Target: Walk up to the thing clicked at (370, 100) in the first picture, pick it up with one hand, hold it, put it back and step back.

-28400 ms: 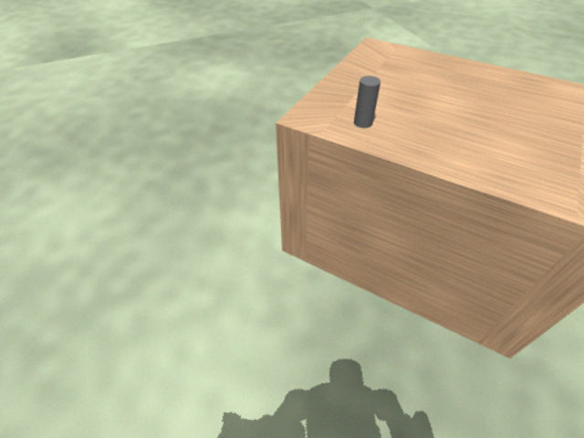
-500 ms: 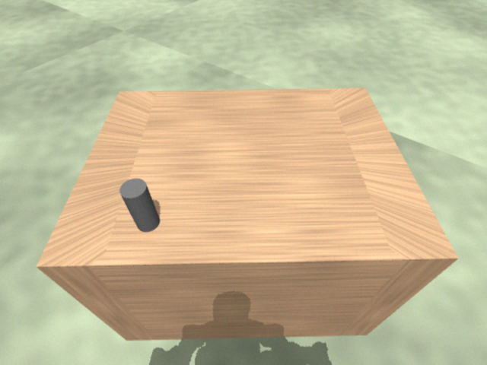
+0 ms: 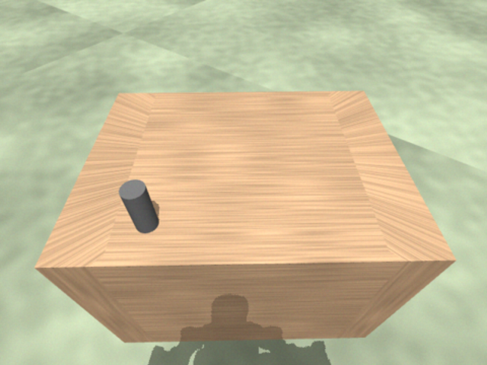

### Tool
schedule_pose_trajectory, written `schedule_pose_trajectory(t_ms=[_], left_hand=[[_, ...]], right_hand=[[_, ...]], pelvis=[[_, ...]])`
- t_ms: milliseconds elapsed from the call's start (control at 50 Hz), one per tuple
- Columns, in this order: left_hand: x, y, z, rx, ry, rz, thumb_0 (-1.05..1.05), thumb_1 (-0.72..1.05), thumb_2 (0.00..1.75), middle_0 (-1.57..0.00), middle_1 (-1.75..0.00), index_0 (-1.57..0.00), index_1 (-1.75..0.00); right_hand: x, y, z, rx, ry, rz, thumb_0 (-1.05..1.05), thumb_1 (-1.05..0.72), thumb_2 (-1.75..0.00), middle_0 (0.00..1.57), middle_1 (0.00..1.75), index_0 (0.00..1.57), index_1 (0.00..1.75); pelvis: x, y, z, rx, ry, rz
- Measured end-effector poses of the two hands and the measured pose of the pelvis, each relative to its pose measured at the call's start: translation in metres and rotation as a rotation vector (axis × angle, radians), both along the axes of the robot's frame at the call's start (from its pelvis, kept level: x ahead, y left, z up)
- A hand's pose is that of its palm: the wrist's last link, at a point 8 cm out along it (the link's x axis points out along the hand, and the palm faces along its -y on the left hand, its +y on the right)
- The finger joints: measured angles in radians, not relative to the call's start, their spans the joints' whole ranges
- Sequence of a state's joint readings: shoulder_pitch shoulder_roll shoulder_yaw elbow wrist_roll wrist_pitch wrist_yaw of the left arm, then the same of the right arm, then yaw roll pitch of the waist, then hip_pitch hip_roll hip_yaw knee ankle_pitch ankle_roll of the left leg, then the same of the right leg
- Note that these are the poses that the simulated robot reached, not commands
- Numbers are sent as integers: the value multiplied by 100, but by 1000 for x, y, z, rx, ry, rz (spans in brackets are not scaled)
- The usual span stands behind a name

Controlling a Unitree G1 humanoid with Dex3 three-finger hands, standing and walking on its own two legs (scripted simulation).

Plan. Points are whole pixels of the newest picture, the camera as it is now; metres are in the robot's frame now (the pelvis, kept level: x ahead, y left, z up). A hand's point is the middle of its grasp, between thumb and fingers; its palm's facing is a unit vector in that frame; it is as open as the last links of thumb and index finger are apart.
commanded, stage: stand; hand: left
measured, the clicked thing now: (140, 207) +0.46 +0.25 -0.06
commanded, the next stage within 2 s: step back in 0.34 s
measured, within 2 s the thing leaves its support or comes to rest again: neither
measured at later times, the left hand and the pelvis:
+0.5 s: hand out of the picture +0.05 +0.26 -0.16, palm faces -0.01 -0.92 -0.39, open 7.4 cm; pelvis -0.03 -0.01 -0.01, yaw +1 degrees
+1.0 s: hand out of the picture -0.03 +0.25 -0.17, palm faces +0.10 -0.91 -0.41, open 7.4 cm; pelvis -0.13 -0.03 -0.03, yaw +7 degrees
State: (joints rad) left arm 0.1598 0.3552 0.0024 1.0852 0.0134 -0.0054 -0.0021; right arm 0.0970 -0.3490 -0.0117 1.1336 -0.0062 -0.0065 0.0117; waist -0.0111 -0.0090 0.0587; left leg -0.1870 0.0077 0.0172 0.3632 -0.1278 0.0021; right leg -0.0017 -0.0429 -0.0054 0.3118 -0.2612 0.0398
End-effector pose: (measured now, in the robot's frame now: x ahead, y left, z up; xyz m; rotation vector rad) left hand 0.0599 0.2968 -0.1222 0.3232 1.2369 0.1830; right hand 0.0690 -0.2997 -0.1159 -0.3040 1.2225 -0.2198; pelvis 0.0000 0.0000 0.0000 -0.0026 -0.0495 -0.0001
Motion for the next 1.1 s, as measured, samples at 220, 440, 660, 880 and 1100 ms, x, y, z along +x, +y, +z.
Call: schedule_pose_trajectory(t_ms=[220, 440, 660, 880, 1100], left_hand=[[-7, 2, 0, 4, 26, 6, 0, 91, 90, -21, -30, -20, -30], [-6, 7, -3, 28, 12, 37, 0, 91, 90, -21, -30, -20, -30], [-70, -16, 0, 104, 44, 57, 0, 91, 90, -20, -30, -20, -30], [-90, -23, 13, 111, -43, 83, 0, 90, 90, -21, -30, -21, -30], [-134, 10, -18, 42, -91, 116, 0, 90, 90, -21, -30, -21, -30]], right_hand=[[-5, -1, -2, 2, 26, -6, 0, -91, -89, 20, 30, 21, 30], [0, -6, -6, 1, 19, 4, 0, -90, -89, 20, 30, 21, 30], [0, -50, -32, -10, -42, 48, 0, -91, -89, 20, 30, 21, 30], [-57, -46, -33, -17, 85, 136, 0, -91, -89, 20, 30, 21, 30], [-84, -7, -13, -53, -10, 191, 0, -91, -89, 20, 30, 21, 30]], pelvis=[[1, 0, 0, 1, 5, 1], [-13, -4, -6, 0, 16, 7], [-63, -38, -25, 3, 16, 20], [-96, -41, -16, 18, 56, 86], [-151, -11, -26, 0, 5, 116]])
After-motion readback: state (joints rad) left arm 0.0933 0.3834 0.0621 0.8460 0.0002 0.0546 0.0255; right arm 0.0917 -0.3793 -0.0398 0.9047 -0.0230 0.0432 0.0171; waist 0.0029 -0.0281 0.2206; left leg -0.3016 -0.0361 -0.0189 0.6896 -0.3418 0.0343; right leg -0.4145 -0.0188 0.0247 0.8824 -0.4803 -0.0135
